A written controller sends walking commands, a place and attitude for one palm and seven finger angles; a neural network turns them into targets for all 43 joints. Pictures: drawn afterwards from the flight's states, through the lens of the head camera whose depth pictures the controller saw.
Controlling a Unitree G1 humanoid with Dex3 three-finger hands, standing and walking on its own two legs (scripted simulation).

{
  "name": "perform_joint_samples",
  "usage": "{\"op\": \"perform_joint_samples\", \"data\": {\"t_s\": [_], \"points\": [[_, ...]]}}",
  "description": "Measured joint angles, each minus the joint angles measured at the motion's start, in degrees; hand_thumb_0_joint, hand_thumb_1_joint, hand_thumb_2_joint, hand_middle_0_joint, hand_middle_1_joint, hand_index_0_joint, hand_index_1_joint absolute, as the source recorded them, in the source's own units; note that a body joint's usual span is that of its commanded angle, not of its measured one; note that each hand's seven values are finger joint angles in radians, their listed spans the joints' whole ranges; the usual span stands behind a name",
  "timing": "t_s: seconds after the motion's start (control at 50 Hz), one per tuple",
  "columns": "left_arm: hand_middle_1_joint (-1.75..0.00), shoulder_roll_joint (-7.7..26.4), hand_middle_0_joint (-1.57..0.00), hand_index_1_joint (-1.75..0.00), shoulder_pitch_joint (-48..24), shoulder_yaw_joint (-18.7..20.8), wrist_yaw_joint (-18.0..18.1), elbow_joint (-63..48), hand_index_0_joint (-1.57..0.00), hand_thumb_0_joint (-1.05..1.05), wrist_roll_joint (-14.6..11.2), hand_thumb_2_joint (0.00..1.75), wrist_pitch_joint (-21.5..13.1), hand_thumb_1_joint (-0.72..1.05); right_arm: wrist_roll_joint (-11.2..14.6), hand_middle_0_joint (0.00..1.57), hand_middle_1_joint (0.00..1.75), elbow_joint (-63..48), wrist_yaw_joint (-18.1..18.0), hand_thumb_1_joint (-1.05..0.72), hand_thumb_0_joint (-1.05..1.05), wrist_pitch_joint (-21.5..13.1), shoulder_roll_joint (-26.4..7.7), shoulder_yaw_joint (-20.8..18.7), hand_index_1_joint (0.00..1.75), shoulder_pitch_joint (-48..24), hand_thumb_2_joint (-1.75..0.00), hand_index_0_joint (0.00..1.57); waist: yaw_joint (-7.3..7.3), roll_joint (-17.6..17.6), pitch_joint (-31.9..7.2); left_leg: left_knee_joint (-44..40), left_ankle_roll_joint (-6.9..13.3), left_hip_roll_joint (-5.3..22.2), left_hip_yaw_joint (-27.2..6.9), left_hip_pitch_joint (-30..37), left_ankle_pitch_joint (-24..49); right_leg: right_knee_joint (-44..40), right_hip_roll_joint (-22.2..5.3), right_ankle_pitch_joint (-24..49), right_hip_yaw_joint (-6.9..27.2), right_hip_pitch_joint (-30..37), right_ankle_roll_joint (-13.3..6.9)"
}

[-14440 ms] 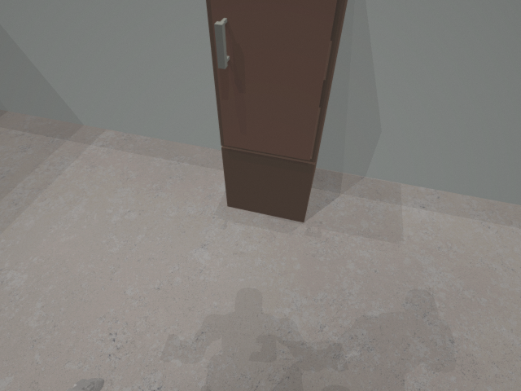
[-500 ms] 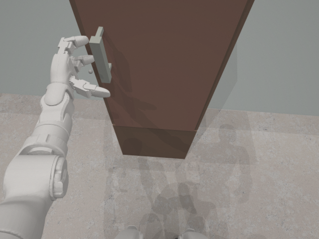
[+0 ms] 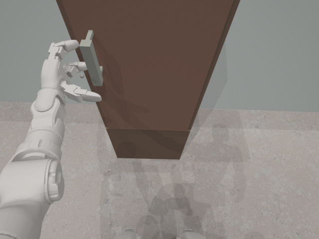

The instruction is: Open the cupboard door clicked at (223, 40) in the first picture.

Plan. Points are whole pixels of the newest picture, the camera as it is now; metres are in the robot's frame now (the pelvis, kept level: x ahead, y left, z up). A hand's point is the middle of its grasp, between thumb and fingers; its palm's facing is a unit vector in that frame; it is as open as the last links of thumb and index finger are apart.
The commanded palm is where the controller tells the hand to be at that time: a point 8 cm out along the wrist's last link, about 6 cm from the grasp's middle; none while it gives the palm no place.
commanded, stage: move the hooked fingers beside the handle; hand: left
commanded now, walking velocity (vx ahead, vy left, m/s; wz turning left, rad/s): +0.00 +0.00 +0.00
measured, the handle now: (94, 59) +0.54 +0.16 +0.11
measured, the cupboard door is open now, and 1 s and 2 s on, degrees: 0 0 0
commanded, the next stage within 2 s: none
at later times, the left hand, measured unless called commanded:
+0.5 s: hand (78, 74) +0.49 +0.20 +0.11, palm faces +0.01 -1.00 +0.01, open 14.9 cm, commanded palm +0.47 +0.23 +0.11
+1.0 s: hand (74, 73) +0.49 +0.20 +0.11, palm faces -0.02 -1.00 +0.00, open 14.1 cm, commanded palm +0.46 +0.26 +0.11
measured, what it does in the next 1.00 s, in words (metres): stands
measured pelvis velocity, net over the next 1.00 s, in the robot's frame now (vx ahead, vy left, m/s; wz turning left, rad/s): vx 0.00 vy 0.00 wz -0.04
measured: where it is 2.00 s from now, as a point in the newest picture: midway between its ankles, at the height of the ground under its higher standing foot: outside the picture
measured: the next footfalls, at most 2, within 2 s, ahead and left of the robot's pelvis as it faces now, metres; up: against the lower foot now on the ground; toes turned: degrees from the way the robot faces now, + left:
none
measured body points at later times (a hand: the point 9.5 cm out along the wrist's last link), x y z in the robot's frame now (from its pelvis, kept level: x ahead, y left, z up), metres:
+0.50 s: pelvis +0.00 +0.00 +0.00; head +0.09 +0.01 +0.44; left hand +0.48 +0.25 +0.11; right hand +0.01 -0.27 -0.11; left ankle +0.00 +0.08 -0.70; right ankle +0.00 -0.11 -0.70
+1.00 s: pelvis +0.00 +0.00 +0.00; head +0.09 +0.01 +0.44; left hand +0.48 +0.26 +0.11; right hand +0.02 -0.27 -0.11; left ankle +0.00 +0.08 -0.70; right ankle +0.00 -0.11 -0.70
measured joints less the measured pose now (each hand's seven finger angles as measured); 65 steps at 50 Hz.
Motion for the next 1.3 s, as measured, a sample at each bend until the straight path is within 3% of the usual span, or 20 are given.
{"op": "perform_joint_samples", "data": {"t_s": [0.7, 0.96, 1.2, 1.3], "points": [[-1.19, 3.28, -0.30, -1.14, 2.34, 5.09, -4.43, -1.19, -0.14, -0.01, 1.42, 0.30, 1.16, -0.50, 0.31, 0.20, 0.30, -2.05, -1.15, -0.91, 0.00, 2.56, -0.13, 0.50, 0.30, 0.41, -0.90, 0.20, -1.13, -0.02, -0.34, -0.64, 0.17, 0.75, 1.26, 0.63, -0.34, -0.94, 0.85, 0.45, 1.47, 0.13, 0.23], [-1.20, 5.57, -0.30, -1.19, 3.22, 8.07, -7.94, -0.93, -0.26, -0.01, 2.29, 0.30, 1.43, -0.50, 0.59, 0.20, 0.30, -3.72, -2.03, -0.91, 0.00, 3.29, -0.41, 1.03, 0.30, -0.09, -0.90, 0.20, -2.01, -0.30, -0.23, -1.01, 0.07, 1.20, 1.87, 1.02, -0.26, -1.22, 1.32, 0.78, 2.14, 0.16, 0.12], [-1.19, 8.30, -0.30, -1.20, 4.94, 10.01, -10.61, -0.90, -0.30, -0.01, 1.64, 0.30, 2.15, -0.50, 0.96, 0.20, 0.30, -4.57, -2.61, -0.91, 0.00, 4.04, -0.73, 1.19, 0.30, 0.57, -0.90, 0.20, -1.95, -0.54, -0.25, -1.51, 0.03, 1.43, 2.01, 1.66, 0.15, -1.89, 1.59, 1.35, 2.32, 0.78, 0.04], [-1.19, 8.47, -0.30, -1.20, 4.77, 9.02, -11.75, -1.32, -0.30, -0.01, 0.73, 0.30, 1.03, -0.50, 1.05, 0.20, 0.30, -3.99, -2.86, -0.91, 0.00, 3.80, -0.98, 1.00, 0.30, 0.61, -0.90, 0.20, -1.53, -0.50, -0.18, -1.23, 0.08, 1.30, 1.67, 1.40, 0.28, -1.87, 1.47, 1.50, 1.98, 0.79, 0.08]]}}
